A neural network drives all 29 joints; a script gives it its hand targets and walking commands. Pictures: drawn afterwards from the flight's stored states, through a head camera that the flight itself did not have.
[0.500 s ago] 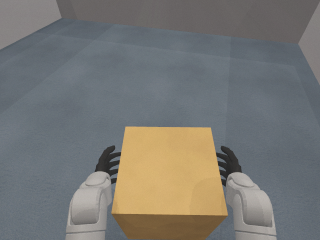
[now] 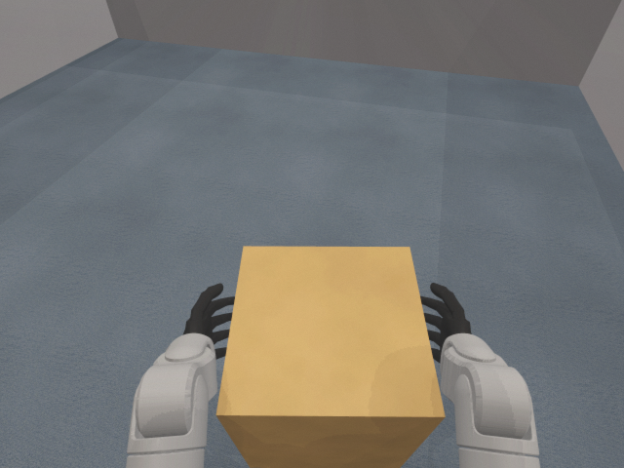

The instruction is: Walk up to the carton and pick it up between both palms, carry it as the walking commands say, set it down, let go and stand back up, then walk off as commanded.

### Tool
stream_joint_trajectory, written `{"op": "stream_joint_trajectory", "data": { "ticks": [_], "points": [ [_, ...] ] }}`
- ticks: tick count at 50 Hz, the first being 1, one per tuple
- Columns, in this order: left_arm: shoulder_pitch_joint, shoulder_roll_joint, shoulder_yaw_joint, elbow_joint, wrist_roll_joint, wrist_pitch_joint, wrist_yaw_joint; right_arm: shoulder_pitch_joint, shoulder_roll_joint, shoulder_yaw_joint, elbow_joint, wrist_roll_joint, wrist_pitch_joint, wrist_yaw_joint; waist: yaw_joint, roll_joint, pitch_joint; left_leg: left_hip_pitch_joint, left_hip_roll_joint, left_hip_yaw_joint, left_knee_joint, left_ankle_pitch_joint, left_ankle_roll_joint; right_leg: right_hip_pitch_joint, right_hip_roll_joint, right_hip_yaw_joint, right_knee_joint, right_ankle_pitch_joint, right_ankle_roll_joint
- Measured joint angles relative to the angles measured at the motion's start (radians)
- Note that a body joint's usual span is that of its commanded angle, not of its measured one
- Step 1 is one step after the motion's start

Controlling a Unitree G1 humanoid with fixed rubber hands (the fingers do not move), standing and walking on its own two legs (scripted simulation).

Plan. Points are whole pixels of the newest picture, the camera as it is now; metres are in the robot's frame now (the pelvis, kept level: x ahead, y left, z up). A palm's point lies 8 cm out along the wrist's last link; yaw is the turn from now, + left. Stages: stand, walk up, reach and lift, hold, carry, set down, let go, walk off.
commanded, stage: carry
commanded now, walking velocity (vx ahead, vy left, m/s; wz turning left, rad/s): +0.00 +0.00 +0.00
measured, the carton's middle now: (325, 363) +0.28 +0.00 -0.01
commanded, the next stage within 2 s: none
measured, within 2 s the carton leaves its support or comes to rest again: neither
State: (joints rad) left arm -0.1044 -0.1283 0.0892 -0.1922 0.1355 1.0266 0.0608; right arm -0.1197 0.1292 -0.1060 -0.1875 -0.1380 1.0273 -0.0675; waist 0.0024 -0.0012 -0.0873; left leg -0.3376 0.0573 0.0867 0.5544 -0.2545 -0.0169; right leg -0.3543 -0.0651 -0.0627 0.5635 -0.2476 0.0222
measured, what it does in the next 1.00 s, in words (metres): stands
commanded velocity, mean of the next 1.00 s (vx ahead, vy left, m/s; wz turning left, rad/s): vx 0.00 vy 0.00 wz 0.00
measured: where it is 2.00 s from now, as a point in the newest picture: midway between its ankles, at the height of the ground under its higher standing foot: outside the picture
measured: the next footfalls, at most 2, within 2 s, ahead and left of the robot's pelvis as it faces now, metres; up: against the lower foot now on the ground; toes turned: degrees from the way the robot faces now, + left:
none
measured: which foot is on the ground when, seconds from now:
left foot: down 0.00-1.00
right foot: down 0.00-1.00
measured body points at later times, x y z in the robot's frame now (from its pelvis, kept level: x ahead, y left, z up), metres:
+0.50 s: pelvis +0.00 +0.00 +0.00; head -0.01 +0.00 +0.45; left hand +0.27 +0.15 +0.06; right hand +0.28 -0.16 +0.06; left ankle +0.02 +0.13 -0.73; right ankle +0.03 -0.13 -0.73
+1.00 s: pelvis +0.00 +0.00 +0.00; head -0.02 +0.00 +0.45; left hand +0.27 +0.15 +0.06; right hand +0.28 -0.15 +0.06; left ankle +0.02 +0.13 -0.73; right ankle +0.03 -0.13 -0.73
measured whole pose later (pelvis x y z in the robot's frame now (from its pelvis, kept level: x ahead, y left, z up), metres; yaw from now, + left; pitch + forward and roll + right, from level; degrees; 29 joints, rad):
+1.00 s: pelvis +0.00 +0.00 +0.00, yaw +0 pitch +2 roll +0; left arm -0.12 -0.13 0.10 -0.21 0.14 1.07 0.06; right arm -0.14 0.13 -0.11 -0.20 -0.14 1.06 -0.07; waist 0.00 0.00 -0.09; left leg -0.34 0.07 0.10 0.55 -0.25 -0.02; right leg -0.36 -0.07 -0.07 0.55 -0.24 0.02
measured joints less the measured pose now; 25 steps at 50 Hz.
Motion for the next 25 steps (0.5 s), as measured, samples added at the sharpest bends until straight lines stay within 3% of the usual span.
{"op": "stream_joint_trajectory", "data": {
  "ticks": [25],
  "points": [
    [-0.010,-0.001,0.006,-0.011,0.000,0.026,0.002,-0.012,0.001,-0.003,-0.007,0.001,0.025,-0.003,0.001,0.001,-0.003,-0.002,0.008,0.006,-0.002,0.003,-0.003,-0.003,0.002,-0.002,-0.005,0.006,-0.002]
  ]
}}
